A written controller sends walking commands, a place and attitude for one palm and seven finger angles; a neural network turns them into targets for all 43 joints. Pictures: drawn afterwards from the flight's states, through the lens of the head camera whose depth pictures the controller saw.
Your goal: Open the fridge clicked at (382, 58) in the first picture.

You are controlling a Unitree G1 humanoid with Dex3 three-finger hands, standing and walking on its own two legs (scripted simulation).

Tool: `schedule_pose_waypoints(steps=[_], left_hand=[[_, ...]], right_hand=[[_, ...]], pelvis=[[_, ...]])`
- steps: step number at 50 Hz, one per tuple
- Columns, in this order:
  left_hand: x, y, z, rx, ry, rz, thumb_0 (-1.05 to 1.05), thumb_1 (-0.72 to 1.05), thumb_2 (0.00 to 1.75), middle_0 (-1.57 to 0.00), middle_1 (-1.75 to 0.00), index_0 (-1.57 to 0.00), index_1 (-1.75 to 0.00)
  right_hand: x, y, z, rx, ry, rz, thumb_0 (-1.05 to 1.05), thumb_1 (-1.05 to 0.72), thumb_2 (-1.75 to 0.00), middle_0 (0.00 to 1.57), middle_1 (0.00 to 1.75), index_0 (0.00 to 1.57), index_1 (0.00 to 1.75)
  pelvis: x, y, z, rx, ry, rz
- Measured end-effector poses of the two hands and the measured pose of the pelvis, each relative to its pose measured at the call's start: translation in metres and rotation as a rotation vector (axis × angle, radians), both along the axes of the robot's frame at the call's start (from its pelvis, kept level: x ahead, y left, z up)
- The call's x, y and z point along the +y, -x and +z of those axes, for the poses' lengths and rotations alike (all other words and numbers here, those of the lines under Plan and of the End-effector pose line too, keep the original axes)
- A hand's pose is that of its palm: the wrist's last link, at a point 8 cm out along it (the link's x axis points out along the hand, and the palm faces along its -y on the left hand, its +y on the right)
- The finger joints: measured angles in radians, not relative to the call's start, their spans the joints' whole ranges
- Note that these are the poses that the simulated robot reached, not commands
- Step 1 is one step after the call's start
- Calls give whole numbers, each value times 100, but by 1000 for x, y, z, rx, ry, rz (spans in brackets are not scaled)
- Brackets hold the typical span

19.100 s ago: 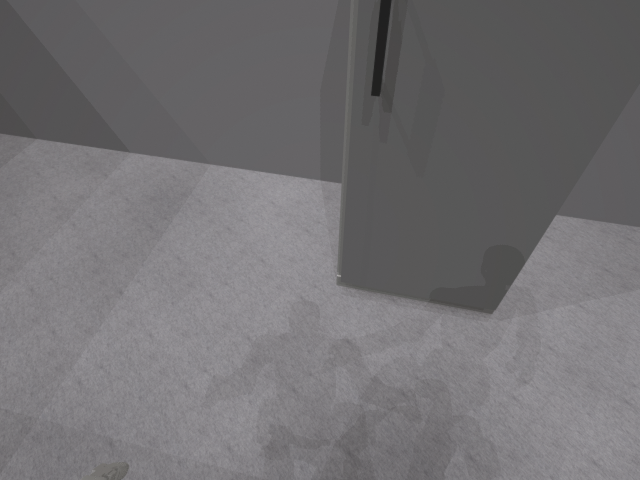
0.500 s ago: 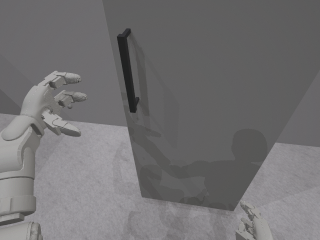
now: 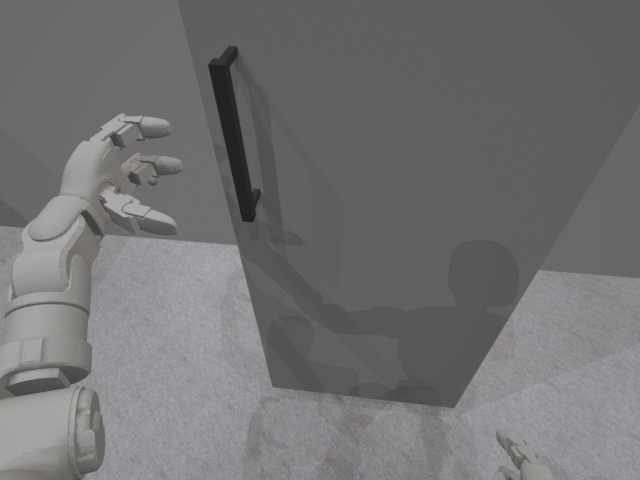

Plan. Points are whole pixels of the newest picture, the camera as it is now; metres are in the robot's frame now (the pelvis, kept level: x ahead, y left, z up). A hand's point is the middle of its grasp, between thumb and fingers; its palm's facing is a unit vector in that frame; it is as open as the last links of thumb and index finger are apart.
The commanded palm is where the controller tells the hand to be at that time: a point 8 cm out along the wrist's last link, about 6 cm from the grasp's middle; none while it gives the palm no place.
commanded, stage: move the hooked fingers beside the handle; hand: left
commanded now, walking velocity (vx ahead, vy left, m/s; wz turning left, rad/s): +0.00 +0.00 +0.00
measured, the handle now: (240, 143) +0.49 +0.14 +0.19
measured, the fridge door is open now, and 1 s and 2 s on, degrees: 0 0 0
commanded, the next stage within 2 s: feel for the door with the fingertips in 1.22 s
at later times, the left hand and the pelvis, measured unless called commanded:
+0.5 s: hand (184, 164) +0.42 +0.19 +0.20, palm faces -0.03 -1.00 -0.01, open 14.0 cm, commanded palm +0.40 +0.25 +0.20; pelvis +0.00 +0.00 +0.00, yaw -1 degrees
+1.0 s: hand (172, 167) +0.42 +0.21 +0.20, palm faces -0.02 -1.00 +0.00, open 14.0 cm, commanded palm +0.40 +0.25 +0.20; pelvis +0.00 +0.00 +0.00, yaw -1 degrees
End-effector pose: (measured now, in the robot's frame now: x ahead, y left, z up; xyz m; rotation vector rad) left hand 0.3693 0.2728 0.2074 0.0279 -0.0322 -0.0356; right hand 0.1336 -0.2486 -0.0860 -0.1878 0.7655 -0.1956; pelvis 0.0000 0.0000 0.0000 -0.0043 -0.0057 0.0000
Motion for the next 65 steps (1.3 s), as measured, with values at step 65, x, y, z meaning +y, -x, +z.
schedule_pose_waypoints(steps=[65], left_hand=[[-15,-41,-7,21,24,16,-1,-50,30,-30,-120,-30,-120]], right_hand=[[3,27,-8,79,0,-51,1,-91,-90,20,30,20,30]], pelvis=[[7,1,-1,32,4,-14]])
